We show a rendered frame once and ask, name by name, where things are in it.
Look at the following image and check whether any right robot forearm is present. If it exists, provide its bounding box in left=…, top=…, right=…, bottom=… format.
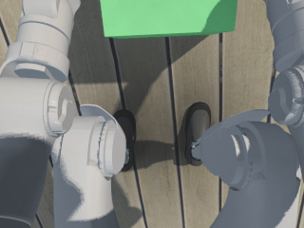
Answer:
left=263, top=0, right=304, bottom=73

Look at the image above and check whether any robot left upper arm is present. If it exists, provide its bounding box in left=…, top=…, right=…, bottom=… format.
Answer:
left=0, top=76, right=75, bottom=228

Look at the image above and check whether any robot right thigh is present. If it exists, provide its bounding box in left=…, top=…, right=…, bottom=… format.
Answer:
left=209, top=121, right=302, bottom=228

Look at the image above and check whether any right robot foot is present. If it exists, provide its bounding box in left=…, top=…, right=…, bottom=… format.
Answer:
left=184, top=102, right=211, bottom=166

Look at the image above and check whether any carton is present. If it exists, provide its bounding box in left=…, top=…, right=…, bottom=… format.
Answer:
left=100, top=0, right=238, bottom=39

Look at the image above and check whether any left robot forearm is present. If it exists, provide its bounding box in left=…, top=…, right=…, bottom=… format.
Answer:
left=0, top=0, right=81, bottom=83

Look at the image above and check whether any robot right upper arm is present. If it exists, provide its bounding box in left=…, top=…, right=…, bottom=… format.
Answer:
left=268, top=65, right=304, bottom=183

